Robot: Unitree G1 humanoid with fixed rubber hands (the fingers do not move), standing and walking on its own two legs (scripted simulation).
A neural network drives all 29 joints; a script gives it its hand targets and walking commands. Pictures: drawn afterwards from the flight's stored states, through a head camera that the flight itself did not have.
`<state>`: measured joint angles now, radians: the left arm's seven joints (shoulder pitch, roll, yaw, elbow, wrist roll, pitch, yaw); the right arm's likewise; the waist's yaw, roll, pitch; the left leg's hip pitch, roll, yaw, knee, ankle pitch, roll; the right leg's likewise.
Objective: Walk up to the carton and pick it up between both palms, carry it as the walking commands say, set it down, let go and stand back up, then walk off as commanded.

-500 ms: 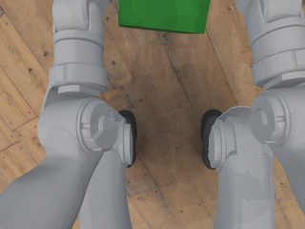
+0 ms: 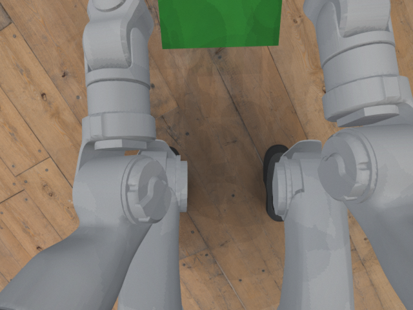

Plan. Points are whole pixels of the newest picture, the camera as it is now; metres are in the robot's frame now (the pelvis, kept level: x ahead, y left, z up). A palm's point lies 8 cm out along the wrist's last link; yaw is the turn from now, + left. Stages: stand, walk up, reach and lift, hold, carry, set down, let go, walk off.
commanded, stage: reach and lift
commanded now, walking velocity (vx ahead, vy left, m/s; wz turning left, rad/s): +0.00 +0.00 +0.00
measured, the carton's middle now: out of the picture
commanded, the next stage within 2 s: none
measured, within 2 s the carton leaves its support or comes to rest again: neither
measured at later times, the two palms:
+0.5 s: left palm out of the picture +0.54 +0.13 -0.06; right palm out of the picture +0.55 -0.11 -0.08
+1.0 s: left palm out of the picture +0.52 +0.12 +0.01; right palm out of the picture +0.52 -0.11 -0.01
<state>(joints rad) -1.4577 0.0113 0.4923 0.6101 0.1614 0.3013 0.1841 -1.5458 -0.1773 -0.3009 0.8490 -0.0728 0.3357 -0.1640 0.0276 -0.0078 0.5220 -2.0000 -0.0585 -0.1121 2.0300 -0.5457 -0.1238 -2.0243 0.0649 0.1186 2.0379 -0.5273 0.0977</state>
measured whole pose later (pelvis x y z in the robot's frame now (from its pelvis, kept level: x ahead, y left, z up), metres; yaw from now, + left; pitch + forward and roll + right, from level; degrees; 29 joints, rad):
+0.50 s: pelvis -0.02 +0.01 +0.03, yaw +0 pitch +26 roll +0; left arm -1.45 -0.06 0.49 0.58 0.22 0.32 0.28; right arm -1.47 -0.12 -0.37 0.74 -0.13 0.39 -0.21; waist 0.02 0.01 0.52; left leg -1.88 -0.07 -0.10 1.92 -0.49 -0.10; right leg -1.88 0.05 0.12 1.91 -0.48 0.11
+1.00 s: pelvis -0.03 +0.00 +0.07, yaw +0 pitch +21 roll +1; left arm -1.38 -0.08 0.48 0.55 0.20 0.35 0.33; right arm -1.41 -0.06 -0.36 0.70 -0.15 0.43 -0.29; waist 0.02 0.00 0.52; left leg -1.69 -0.05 -0.09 1.79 -0.47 -0.10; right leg -1.71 0.05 0.13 1.80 -0.45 0.09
